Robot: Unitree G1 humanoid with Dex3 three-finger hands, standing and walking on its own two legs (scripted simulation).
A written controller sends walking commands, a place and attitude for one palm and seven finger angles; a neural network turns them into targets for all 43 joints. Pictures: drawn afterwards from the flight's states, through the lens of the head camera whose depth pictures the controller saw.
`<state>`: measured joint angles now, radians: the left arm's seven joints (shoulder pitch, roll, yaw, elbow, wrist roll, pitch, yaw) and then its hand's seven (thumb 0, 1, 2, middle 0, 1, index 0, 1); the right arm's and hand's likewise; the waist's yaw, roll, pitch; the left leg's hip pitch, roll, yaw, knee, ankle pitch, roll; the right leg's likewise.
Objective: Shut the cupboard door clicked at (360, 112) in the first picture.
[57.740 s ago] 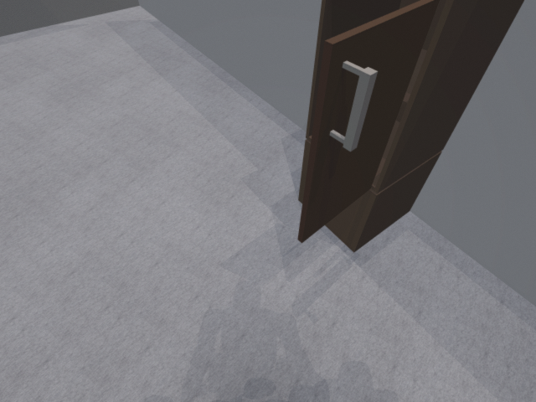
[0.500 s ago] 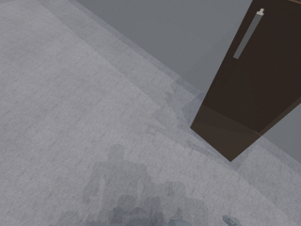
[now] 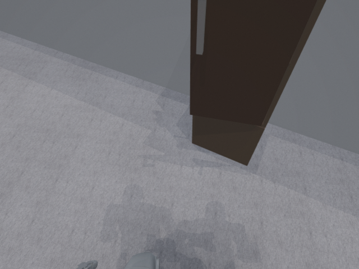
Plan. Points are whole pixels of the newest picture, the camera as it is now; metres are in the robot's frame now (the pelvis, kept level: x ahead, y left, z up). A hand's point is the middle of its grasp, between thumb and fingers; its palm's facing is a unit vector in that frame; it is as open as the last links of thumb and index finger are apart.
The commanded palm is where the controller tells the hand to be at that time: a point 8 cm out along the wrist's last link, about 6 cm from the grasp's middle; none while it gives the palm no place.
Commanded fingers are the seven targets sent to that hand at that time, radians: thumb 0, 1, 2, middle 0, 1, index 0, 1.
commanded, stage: turn to face it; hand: left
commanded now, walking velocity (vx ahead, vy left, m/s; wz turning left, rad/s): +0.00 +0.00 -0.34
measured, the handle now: (202, 24) +0.77 -0.04 +0.12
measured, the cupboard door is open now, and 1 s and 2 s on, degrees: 14 14 14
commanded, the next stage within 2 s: take the last steps up to it in 0.28 s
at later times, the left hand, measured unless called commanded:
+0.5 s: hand (108, 262) +0.15 +0.20 -0.16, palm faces -0.17 -0.96 -0.24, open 7.4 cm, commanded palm none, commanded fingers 0.00 0.90 0.90 -0.20 -0.30 -0.20 -0.30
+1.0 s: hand (134, 239) +0.21 +0.15 -0.19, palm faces -0.23 -0.96 -0.14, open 7.4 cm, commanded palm none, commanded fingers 0.00 0.90 0.90 -0.20 -0.30 -0.20 -0.30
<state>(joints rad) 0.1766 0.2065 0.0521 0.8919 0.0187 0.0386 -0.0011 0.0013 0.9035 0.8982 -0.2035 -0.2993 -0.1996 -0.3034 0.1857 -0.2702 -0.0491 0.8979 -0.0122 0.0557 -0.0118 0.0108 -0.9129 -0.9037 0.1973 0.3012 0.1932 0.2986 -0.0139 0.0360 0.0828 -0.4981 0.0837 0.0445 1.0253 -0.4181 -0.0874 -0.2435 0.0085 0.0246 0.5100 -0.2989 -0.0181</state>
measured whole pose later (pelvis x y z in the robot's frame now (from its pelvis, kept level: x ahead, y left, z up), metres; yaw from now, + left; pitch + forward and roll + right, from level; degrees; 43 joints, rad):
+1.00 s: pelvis +0.17 -0.03 +0.00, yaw -16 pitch +0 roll +0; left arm 0.29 0.20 0.06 1.09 0.02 0.02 -0.03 0.01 0.91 0.90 -0.20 -0.30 -0.20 -0.30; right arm 0.25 -0.17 -0.01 0.96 -0.04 -0.06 -0.02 0.00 -0.91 -0.90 0.20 0.30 0.20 0.30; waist -0.01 -0.06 0.05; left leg -0.28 0.07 0.15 0.56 -0.28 0.01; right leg -0.38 -0.01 -0.02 1.12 -0.41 -0.05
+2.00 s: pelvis +0.28 -0.07 +0.01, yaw -17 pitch +1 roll -3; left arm 0.22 0.25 0.08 1.01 0.02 0.09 0.00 0.00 0.91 0.90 -0.20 -0.30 -0.19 -0.30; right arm 0.17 -0.15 -0.01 0.96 -0.03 0.02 -0.04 0.00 -0.92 -0.90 0.20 0.30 0.20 0.30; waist 0.00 -0.02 0.07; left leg -0.32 0.06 0.07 0.45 -0.15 0.04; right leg -0.37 -0.01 0.04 0.99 -0.43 0.04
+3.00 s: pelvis +0.27 -0.09 +0.00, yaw -16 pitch +0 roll +0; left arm 0.26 0.15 0.00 1.12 0.02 -0.02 0.05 0.00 0.91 0.90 -0.20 -0.30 -0.20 -0.30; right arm 0.23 -0.18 0.00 1.08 -0.01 -0.02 -0.02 0.01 -0.92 -0.90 0.20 0.30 0.20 0.30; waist 0.00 0.00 0.05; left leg -0.23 0.01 0.06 0.47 -0.23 0.01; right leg -0.08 -0.04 0.00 0.40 -0.31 0.04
